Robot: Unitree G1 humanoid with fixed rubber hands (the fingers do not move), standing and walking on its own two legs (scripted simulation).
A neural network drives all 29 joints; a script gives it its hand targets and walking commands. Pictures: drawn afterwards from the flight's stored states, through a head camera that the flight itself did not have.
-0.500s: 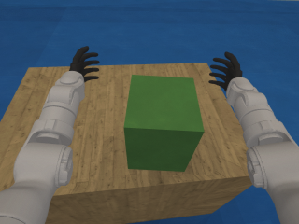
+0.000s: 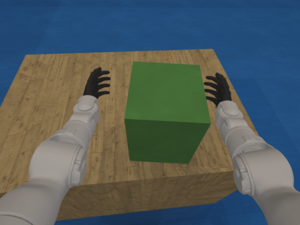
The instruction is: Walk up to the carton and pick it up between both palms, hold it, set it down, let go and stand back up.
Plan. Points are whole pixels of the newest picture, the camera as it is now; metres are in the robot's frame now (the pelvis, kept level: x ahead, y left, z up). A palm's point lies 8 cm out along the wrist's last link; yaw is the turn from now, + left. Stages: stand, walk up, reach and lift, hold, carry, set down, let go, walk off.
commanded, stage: reach and lift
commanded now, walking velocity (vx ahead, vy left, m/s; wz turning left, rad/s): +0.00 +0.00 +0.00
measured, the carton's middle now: (162, 116) +0.43 -0.03 +0.00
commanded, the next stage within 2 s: none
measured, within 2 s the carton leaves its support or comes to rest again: neither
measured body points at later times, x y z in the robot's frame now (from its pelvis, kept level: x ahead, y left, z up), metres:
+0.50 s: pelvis +0.00 +0.00 -0.01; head +0.07 +0.01 +0.43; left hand +0.46 +0.15 +0.05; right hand +0.45 -0.18 +0.06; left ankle +0.01 +0.12 -0.73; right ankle +0.00 -0.10 -0.73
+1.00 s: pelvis +0.01 +0.01 +0.01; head +0.07 +0.02 +0.46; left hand +0.43 +0.15 +0.06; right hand +0.42 -0.14 +0.06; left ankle +0.01 +0.12 -0.73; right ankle +0.00 -0.10 -0.73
